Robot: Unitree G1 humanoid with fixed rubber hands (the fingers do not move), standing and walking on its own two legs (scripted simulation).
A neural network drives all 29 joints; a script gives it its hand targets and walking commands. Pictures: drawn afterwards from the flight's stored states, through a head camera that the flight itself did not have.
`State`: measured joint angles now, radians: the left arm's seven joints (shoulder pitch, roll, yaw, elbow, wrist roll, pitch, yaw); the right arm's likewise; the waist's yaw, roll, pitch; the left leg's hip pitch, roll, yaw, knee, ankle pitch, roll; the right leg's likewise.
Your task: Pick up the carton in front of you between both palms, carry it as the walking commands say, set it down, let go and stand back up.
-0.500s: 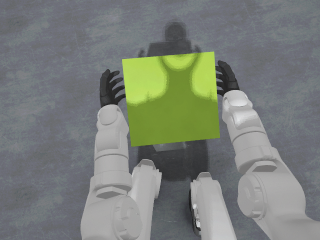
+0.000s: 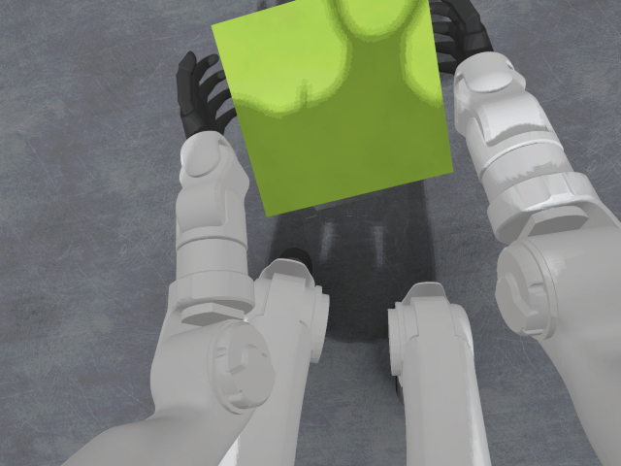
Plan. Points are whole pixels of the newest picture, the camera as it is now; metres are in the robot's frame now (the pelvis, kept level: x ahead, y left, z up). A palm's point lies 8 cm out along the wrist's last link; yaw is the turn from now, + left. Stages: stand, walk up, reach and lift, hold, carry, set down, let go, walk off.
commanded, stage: set down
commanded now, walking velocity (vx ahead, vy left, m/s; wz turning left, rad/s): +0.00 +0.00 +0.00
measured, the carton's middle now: (333, 108) +0.52 +0.08 -0.24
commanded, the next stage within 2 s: none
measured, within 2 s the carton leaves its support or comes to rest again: rests again in 0.96 s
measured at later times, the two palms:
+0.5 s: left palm (205, 125) +0.47 +0.22 -0.18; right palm (446, 64) +0.57 -0.06 -0.20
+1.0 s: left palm (207, 125) +0.47 +0.23 -0.20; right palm (440, 72) +0.57 -0.06 -0.23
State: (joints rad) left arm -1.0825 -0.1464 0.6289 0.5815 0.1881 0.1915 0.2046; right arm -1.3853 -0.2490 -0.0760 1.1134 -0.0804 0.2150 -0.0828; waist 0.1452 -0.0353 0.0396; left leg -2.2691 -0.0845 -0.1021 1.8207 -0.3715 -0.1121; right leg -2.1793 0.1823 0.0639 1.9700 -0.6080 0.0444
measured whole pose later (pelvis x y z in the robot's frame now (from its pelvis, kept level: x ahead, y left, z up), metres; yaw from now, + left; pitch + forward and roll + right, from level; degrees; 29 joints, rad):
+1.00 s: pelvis +0.01 +0.00 -0.05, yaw +3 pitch +46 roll +6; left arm -1.22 0.04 0.72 0.90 0.14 0.15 0.07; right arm -1.49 -0.24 -0.11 1.20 -0.23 0.16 0.01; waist 0.17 0.04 0.14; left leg -2.35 -0.06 -0.03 1.98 -0.44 -0.12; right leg -2.29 0.13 0.07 2.17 -0.68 0.00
